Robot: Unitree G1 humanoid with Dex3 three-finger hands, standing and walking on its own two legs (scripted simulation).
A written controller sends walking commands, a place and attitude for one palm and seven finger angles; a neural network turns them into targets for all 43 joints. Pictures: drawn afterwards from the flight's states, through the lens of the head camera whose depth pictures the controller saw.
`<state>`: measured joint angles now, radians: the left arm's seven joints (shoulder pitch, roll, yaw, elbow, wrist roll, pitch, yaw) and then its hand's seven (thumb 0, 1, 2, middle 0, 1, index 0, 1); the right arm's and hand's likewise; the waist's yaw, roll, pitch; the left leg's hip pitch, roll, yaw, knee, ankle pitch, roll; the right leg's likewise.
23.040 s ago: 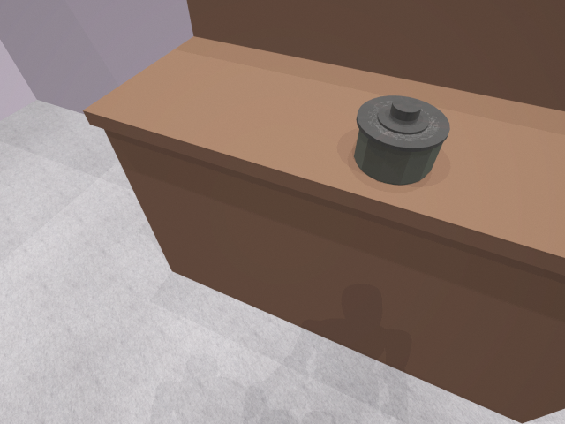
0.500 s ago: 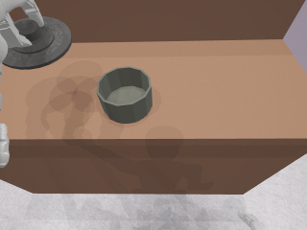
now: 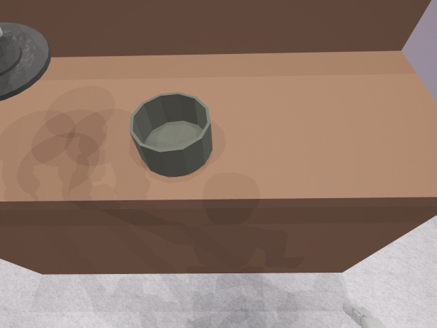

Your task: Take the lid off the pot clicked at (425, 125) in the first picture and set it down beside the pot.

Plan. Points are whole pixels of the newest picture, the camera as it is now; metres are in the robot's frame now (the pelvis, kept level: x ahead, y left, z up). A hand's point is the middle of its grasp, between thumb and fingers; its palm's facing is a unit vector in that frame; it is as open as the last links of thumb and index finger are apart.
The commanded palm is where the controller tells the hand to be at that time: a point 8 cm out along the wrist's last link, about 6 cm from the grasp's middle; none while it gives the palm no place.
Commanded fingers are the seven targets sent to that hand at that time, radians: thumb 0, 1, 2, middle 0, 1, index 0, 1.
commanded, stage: move the lid sideways beside the pot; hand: left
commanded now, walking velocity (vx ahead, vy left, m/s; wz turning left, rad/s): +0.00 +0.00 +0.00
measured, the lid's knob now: out of the picture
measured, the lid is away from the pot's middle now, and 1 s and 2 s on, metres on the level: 0.25 0.23 0.24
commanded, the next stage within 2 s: lower the lid onto the table in 0.04 s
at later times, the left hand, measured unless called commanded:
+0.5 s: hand out of the picture +0.43 +0.33 +0.26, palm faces -0.23 -0.18 -0.96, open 8.5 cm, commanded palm +0.42 +0.34 +0.33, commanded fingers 0.00 0.55 1.09 -0.95 -1.08 -0.76 -0.99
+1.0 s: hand out of the picture +0.43 +0.34 +0.22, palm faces -0.27 -0.19 -0.94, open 8.5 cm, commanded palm +0.43 +0.35 +0.30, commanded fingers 0.00 0.55 1.09 -0.95 -1.08 -0.76 -0.99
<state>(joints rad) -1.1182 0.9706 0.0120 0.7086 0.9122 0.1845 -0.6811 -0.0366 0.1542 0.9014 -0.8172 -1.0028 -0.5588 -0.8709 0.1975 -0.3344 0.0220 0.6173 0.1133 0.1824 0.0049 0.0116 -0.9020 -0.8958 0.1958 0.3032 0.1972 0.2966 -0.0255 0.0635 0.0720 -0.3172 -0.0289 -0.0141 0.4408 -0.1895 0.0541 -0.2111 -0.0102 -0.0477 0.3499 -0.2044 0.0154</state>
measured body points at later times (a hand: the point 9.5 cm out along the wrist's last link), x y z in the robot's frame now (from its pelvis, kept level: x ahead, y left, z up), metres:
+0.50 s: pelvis -0.01 +0.00 +0.00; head +0.05 -0.01 +0.45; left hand +0.43 +0.34 +0.31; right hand +0.10 -0.26 -0.13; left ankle +0.02 +0.08 -0.74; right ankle -0.02 -0.13 -0.74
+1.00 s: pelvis +0.00 +0.00 +0.00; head +0.06 -0.01 +0.44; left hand +0.44 +0.35 +0.27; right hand +0.09 -0.28 -0.12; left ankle +0.02 +0.08 -0.74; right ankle -0.02 -0.13 -0.74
